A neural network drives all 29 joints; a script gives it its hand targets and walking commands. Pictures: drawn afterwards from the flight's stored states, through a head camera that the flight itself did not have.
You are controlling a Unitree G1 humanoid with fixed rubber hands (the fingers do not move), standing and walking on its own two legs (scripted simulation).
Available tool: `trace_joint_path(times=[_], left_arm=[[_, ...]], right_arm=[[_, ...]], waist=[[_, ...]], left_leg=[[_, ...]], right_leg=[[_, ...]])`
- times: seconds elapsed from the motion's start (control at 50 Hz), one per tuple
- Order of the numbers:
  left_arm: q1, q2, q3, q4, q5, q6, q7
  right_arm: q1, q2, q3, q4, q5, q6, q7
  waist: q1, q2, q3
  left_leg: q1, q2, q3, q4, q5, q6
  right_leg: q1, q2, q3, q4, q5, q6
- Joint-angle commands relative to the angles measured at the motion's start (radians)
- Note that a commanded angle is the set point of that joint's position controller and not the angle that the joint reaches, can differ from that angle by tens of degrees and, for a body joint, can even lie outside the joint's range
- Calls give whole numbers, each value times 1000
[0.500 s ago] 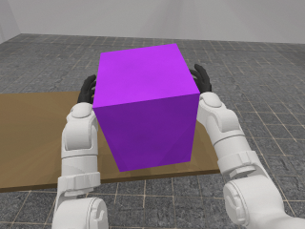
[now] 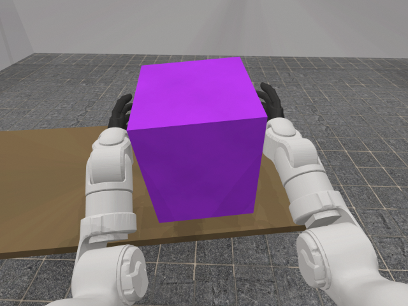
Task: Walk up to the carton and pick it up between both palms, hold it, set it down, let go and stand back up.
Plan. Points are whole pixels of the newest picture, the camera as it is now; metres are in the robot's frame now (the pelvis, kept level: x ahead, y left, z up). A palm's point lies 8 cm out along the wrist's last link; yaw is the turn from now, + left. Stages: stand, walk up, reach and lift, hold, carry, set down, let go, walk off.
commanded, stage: hold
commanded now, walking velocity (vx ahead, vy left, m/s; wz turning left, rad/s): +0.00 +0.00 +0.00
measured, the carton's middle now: (198, 141) +0.39 +0.00 +0.18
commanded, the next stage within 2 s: none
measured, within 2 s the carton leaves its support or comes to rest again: neither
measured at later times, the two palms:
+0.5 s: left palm (112, 143) +0.36 +0.16 +0.20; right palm (265, 128) +0.37 -0.13 +0.22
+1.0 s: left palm (116, 135) +0.37 +0.16 +0.22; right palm (268, 122) +0.38 -0.13 +0.23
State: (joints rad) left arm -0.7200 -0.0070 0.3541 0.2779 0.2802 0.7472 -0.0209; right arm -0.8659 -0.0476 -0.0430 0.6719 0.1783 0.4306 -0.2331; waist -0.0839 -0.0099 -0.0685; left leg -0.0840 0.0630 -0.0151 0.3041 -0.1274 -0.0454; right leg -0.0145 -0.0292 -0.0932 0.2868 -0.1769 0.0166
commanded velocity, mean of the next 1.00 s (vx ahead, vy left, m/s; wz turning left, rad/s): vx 0.00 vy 0.00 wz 0.00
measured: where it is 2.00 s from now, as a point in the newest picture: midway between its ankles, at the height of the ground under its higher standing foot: outside the picture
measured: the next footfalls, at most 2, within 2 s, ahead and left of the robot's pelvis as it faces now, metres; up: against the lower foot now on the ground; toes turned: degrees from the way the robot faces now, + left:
none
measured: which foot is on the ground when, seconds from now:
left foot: down 0.00-1.00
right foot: down 0.00-1.00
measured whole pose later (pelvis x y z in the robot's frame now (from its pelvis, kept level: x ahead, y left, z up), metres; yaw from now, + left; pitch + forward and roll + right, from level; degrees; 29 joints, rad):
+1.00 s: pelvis +0.01 +0.00 +0.00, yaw +0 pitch -6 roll -1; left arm -0.70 -0.01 0.35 0.26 0.28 0.75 -0.03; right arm -0.86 -0.05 -0.02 0.67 0.20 0.43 -0.25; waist -0.09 -0.02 -0.07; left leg -0.07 0.06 -0.02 0.31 -0.14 -0.04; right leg 0.01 -0.03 -0.09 0.28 -0.18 0.02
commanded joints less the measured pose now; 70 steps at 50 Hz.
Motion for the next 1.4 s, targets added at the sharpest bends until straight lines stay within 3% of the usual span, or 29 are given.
trace_joint_path(times=[0.0,0.22,0.32,0.42,0.56,0.78,0.94,1.16,1.26,1.38], left_arm=[[-768,-487,-448,-171,-135,-101,-149],[-741,-542,-581,-339,-189,-88,-120],[-707,-556,-625,-372,-206,-78,-103],[-709,-552,-619,-356,-199,-70,-106],[-765,-536,-582,-312,-190,-85,-110],[-775,-478,-440,-155,-140,-98,-130],[-761,-494,-460,-190,-138,-98,-149],[-734,-550,-597,-352,-197,-85,-114],[-702,-555,-622,-363,-203,-74,-103],[-726,-548,-607,-342,-195,-72,-109]], right_arm=[[-696,661,329,-292,126,-62,76],[-653,615,358,-378,179,-61,74],[-613,582,360,-404,179,-53,82],[-612,575,351,-396,162,-45,89],[-677,622,357,-395,144,-55,94],[-725,654,326,-303,105,-56,93],[-691,652,334,-304,139,-60,72],[-647,601,358,-392,184,-59,76],[-612,573,357,-403,178,-50,83],[-636,588,352,-398,159,-48,90]], waist=[[-1,5,-364],[-17,91,-385],[-25,107,-390],[-27,91,-352],[-4,56,-374],[23,-20,-365],[-4,16,-363],[-19,99,-395],[-24,103,-381],[-19,78,-354]], left_leg=[[133,-134,57,12,183,35],[227,-110,42,53,373,-30],[242,-98,35,57,381,-50],[198,-99,35,38,291,-38],[165,-113,41,24,207,1],[108,-124,53,-7,94,51],[144,-134,55,16,209,28],[238,-105,37,56,384,-38],[233,-98,32,53,359,-47],[183,-105,36,32,259,-23]], right_leg=[[118,83,4,-5,308,64],[62,127,-22,-10,261,38],[44,131,-18,-17,236,28],[46,121,-9,-23,200,27],[42,105,-3,-23,180,36],[70,80,5,-21,174,59],[119,88,2,-2,323,63],[53,130,-22,-11,249,35],[44,129,-15,-19,225,27],[46,115,-6,-24,190,30]])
